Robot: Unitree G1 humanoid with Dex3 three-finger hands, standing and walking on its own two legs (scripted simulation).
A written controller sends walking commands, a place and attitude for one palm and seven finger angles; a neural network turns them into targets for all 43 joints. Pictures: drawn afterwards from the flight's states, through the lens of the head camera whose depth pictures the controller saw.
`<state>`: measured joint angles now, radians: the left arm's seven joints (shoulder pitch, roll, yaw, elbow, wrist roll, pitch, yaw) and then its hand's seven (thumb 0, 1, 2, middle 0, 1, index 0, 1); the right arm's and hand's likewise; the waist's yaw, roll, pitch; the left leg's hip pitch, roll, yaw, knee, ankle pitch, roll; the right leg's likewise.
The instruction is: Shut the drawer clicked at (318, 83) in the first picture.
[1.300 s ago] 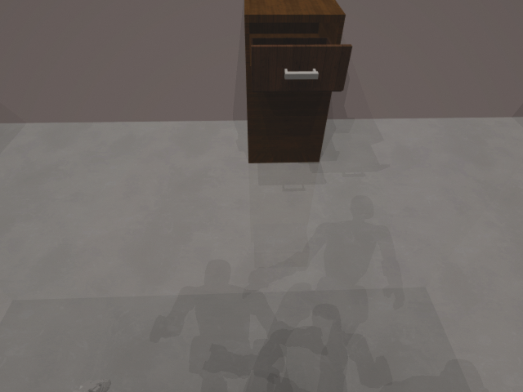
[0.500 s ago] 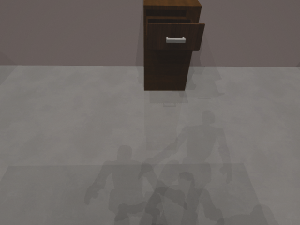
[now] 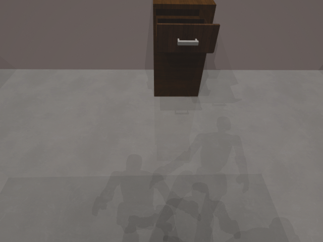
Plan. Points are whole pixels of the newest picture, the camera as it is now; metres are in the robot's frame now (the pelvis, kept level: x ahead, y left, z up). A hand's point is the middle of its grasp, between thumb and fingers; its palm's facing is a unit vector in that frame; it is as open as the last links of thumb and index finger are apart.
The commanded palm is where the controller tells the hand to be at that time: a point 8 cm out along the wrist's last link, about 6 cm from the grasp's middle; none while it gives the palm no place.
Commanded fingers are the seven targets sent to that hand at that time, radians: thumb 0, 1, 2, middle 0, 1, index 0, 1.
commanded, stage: look at it before walking up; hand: left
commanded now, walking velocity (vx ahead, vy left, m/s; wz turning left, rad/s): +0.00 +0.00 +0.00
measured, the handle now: (187, 41) +1.25 -0.08 -0.08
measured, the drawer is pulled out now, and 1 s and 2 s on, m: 0.26 0.26 0.26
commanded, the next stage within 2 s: walk to a spot facing it in 0.14 s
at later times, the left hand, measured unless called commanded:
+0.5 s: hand out of the picture +0.07 +0.21 -0.18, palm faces -0.08 -0.97 -0.25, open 7.4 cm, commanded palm none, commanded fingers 0.00 0.90 0.90 -0.20 -0.30 -0.20 -0.30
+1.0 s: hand (132, 230) +0.19 +0.10 -0.17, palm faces -0.24 -0.95 -0.18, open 7.4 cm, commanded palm none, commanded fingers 0.00 0.90 0.90 -0.20 -0.30 -0.20 -0.30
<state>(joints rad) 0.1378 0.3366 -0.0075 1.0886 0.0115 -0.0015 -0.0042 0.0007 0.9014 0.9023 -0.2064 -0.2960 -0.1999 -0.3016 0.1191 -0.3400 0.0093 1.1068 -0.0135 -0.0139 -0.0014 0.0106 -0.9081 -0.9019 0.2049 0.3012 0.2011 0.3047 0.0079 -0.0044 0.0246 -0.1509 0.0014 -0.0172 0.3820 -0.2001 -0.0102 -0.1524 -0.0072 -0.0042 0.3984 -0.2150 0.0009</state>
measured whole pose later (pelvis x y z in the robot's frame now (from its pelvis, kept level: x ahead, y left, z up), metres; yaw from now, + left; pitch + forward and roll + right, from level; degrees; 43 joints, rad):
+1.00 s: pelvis +0.18 -0.07 +0.00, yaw -19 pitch +0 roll +0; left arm 0.43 0.14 0.03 1.05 0.02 -0.06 0.00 0.00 0.90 0.90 -0.21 -0.30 -0.20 -0.30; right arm 0.13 -0.20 -0.05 0.96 -0.03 -0.01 0.02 0.01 -0.91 -0.90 0.20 0.30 0.20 0.30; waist 0.03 0.01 0.02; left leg -0.67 0.13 0.04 1.05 -0.15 -0.07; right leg -0.05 0.07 0.04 0.35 -0.30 -0.06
